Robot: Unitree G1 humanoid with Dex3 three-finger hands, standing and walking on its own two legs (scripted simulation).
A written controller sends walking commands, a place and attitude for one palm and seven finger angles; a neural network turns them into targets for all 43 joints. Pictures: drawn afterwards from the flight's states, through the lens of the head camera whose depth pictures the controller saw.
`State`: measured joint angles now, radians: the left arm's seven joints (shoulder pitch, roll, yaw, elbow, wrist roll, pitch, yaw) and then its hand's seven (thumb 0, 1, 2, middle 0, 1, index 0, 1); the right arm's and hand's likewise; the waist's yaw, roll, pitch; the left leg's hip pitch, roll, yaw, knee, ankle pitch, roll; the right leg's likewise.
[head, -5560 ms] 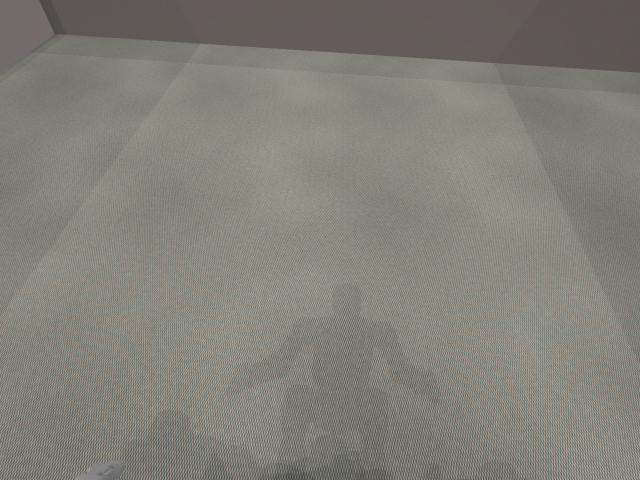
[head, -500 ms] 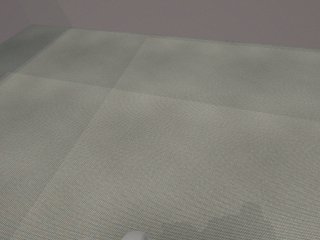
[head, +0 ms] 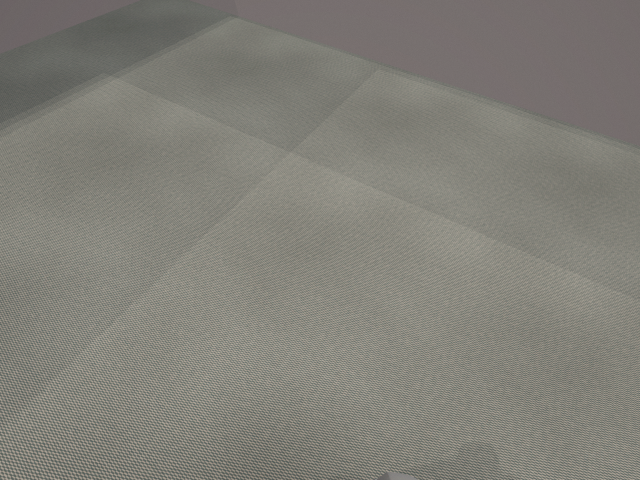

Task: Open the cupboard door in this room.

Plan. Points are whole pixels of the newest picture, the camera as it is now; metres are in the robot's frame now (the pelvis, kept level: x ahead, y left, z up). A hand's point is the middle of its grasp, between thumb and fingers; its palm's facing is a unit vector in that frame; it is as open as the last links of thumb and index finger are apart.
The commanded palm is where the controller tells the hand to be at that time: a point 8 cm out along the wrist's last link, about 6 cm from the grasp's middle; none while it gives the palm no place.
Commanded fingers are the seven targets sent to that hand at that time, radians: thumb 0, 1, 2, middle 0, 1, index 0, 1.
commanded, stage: turn or walk to find it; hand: left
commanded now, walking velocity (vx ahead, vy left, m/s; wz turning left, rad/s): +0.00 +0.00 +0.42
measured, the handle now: out of the picture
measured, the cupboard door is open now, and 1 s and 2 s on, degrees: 0 0 0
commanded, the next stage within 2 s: none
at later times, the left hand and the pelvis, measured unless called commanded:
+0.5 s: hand out of the picture -0.01 +0.15 -0.15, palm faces +0.25 -0.93 -0.26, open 7.3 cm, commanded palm none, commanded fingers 0.00 0.90 0.90 -0.20 -0.30 -0.20 -0.30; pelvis -0.03 -0.05 +0.00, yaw +14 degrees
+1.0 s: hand out of the picture -0.10 +0.20 -0.16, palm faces +0.46 -0.85 -0.27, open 7.3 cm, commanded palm none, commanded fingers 0.00 0.90 0.90 -0.20 -0.30 -0.20 -0.30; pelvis -0.08 -0.02 +0.00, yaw +26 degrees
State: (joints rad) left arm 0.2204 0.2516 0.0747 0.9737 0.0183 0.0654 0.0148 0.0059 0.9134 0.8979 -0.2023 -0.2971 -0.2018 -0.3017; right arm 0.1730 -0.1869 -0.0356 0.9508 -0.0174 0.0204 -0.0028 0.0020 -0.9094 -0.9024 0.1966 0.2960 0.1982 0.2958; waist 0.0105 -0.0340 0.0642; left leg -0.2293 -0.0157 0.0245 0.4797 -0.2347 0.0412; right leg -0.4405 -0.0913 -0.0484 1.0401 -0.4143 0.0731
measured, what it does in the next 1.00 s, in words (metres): steps on the spot, turning left: right foot, then left foot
